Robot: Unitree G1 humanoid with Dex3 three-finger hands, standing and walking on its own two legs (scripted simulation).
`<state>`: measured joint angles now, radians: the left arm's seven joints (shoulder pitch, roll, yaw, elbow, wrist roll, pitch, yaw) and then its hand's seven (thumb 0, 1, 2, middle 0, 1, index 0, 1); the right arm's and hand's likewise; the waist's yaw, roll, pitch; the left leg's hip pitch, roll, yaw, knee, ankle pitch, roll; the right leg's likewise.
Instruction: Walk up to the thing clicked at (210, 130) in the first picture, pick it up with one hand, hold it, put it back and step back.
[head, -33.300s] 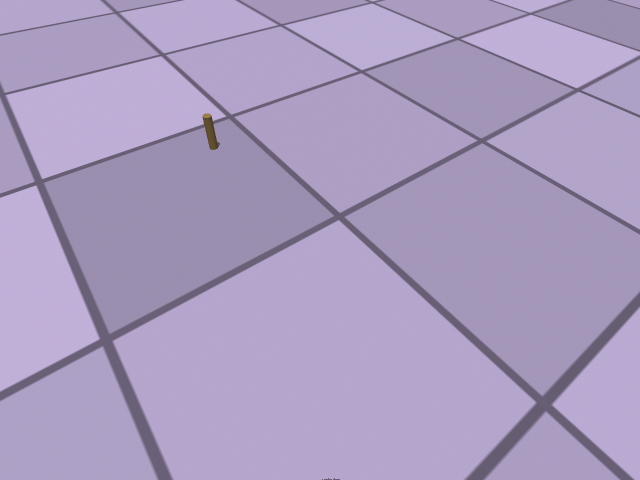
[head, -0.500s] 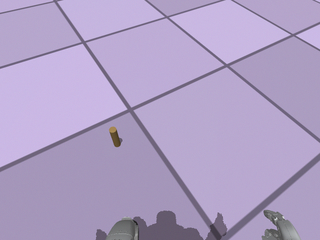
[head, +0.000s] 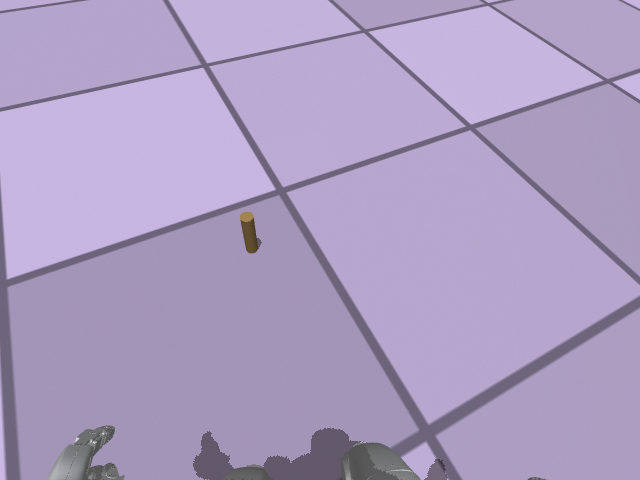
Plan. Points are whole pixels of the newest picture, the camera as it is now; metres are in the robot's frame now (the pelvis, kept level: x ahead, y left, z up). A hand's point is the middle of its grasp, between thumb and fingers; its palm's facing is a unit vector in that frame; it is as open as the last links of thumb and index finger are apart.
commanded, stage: step back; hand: left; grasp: from the side
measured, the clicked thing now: (249, 233) +0.93 +0.22 -0.66
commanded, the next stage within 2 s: stand in 1.24 s
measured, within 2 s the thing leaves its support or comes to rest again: neither
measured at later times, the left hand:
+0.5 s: hand out of the picture -0.05 +0.27 -0.14, palm faces +0.01 -0.92 -0.40, open 7.4 cm
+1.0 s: hand out of the picture +0.03 +0.27 -0.15, palm faces +0.02 -0.94 -0.35, open 7.4 cm
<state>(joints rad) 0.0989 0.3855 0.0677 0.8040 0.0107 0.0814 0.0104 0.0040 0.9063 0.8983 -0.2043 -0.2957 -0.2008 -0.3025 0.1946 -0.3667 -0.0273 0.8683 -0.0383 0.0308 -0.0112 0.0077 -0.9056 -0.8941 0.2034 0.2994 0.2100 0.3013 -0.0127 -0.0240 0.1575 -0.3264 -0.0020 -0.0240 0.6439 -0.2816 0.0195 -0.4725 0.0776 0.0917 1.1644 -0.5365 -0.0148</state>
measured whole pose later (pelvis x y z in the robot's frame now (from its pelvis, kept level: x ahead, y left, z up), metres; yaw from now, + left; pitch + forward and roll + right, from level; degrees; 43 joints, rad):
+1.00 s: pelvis -0.05 +0.00 +0.01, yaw +0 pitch -2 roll +0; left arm 0.15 0.38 0.03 1.02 0.01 -0.01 0.00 0.00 0.91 0.90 -0.20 -0.30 -0.20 -0.30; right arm 0.15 -0.35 -0.04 1.04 -0.03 -0.02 0.01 0.01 -0.91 -0.89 0.20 0.30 0.21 0.30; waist 0.02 -0.02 0.07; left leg -0.26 0.01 0.01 0.58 -0.28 0.00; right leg -0.20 -0.03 0.01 0.57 -0.32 0.01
